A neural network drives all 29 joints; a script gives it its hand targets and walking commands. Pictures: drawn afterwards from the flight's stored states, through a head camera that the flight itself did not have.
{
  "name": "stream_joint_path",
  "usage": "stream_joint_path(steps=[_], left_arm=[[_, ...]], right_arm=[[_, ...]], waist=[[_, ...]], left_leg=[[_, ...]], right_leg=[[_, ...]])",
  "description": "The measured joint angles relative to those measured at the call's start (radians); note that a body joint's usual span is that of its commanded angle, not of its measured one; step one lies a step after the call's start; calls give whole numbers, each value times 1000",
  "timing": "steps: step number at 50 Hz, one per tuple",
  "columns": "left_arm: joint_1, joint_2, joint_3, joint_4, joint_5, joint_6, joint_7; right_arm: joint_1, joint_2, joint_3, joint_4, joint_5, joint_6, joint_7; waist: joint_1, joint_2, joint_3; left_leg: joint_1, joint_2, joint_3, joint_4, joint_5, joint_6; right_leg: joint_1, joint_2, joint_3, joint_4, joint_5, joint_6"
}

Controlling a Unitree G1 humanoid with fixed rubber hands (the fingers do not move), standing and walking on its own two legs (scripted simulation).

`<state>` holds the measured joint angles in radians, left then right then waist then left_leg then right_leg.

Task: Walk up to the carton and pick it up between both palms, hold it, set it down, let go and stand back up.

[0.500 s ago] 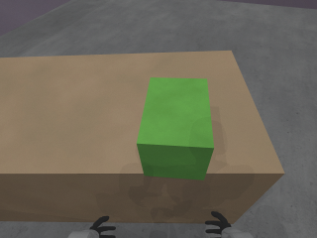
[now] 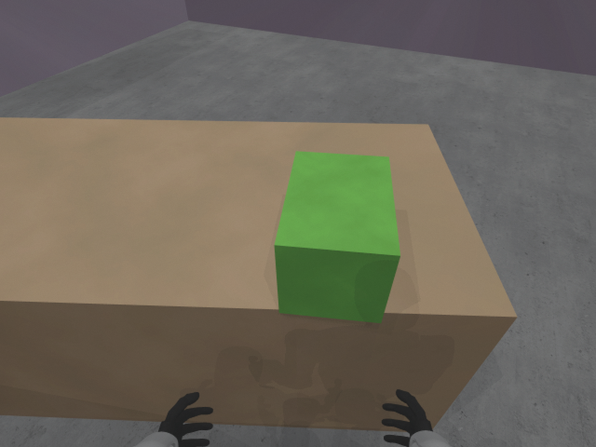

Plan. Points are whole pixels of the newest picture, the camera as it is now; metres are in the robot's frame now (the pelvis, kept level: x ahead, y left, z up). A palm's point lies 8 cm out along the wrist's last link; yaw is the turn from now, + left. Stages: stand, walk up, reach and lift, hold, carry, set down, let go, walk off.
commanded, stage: reach and lift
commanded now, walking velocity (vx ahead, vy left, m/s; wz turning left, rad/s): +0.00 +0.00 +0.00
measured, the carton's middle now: (336, 232) +0.54 -0.05 -0.02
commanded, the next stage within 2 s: none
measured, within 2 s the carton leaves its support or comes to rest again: neither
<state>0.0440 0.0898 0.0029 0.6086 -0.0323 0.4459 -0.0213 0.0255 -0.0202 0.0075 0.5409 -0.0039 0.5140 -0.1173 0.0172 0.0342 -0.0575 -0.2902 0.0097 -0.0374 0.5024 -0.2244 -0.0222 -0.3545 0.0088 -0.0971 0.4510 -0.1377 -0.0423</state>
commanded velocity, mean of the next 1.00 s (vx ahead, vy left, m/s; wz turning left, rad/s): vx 0.00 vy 0.00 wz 0.00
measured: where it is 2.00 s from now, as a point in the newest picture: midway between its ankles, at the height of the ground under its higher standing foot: outside the picture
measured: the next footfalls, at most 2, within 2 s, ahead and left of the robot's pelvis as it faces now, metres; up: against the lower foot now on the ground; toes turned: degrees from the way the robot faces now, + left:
none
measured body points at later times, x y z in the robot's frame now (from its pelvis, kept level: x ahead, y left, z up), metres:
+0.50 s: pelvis +0.02 +0.00 -0.01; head +0.00 -0.01 +0.44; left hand +0.23 +0.19 -0.08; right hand +0.22 -0.19 -0.08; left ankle +0.03 +0.13 -0.74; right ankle +0.08 -0.09 -0.74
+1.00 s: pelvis +0.05 +0.01 +0.01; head +0.08 +0.01 +0.46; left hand +0.19 +0.21 -0.08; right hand +0.18 -0.22 -0.07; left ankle +0.03 +0.14 -0.74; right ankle +0.09 -0.09 -0.74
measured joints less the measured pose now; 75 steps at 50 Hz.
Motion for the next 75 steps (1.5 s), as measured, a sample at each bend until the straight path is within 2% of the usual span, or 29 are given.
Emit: stream_joint_path(steps=[4, 8, 13, 20, 24, 27, 34, 42, 48, 52, 61, 68, 75], left_arm=[[22, -8, 6, -58, -12, -24, 40], [-2, 11, 8, -79, -26, -37, 59], [-42, 16, 1, -73, -35, -49, 80], [-42, -31, 10, -44, -11, -104, 109], [-5, -30, 14, -58, -14, -144, 99], [29, -15, 6, -90, -10, -171, 93], [106, 16, -46, -155, -43, -264, 112], [259, 3, -63, -188, -23, -422, 126], [345, 27, -63, -171, -27, -521, 111], [310, 60, -67, -167, -34, -576, 101], [200, 55, -56, -128, -41, -625, 84], [196, 37, -63, -125, -59, -679, 85], [122, 51, -89, -146, -97, -745, 97]], right_arm=[[17, -42, -30, -33, 2, -34, 15], [7, -81, -32, -47, 27, -60, 25], [-20, -94, -21, -36, 53, -90, 42], [-2, -87, -33, -12, 32, -149, 54], [42, -77, -22, -36, 31, -194, 33], [77, -68, -3, -49, 44, -232, 25], [110, -75, 5, -77, 59, -341, 30], [248, -127, -23, -75, 44, -513, 61], [335, -167, -15, -60, 51, -635, 90], [316, -183, -10, -47, 72, -702, 100], [264, -174, 7, -30, 74, -761, 105], [253, -146, 23, -27, 77, -810, 91], [157, -146, 20, -19, 102, -873, 67]], waist=[[-3, 4, 41], [-9, -8, 43], [-19, -19, 23], [-29, 6, 23], [-33, -3, 36], [-21, -21, 36], [-19, -25, 36], [-12, -12, 54], [-8, -26, 78], [-9, -38, 74], [-13, -30, -16], [-9, -29, -45], [-12, -31, -39]], left_leg=[[1, -2, 1, 45, -23, 7], [-19, -2, 4, 92, -42, 10], [-29, 1, 7, 135, -69, 5], [12, 5, 0, 130, -87, 4], [24, 1, -8, 103, -80, 3], [24, 0, -5, 76, -71, 2], [40, -6, -1, 13, -55, 8], [118, -14, 16, -86, -31, 18], [122, -11, 30, -111, -22, 19], [91, -11, 33, -90, -28, 18], [62, -12, 33, -54, -54, 19], [67, -14, 33, -53, -64, 22], [35, -17, 29, -35, -70, 24]], right_leg=[[4, -1, 4, 39, -24, 1], [-15, -1, 7, 79, -29, 0], [-25, 0, 10, 114, -24, -3], [17, 5, 4, 111, -47, -6], [28, 2, -3, 93, -50, -10], [23, 1, 0, 76, -46, -10], [36, -3, 5, 21, -31, -1], [95, -9, 24, -47, -19, 13], [91, -4, 37, -66, -10, 14], [59, -4, 40, -45, -14, 11], [27, -6, 40, -3, -43, 13], [28, -9, 40, 9, -59, 16], [1, -12, 37, 20, -62, 17]])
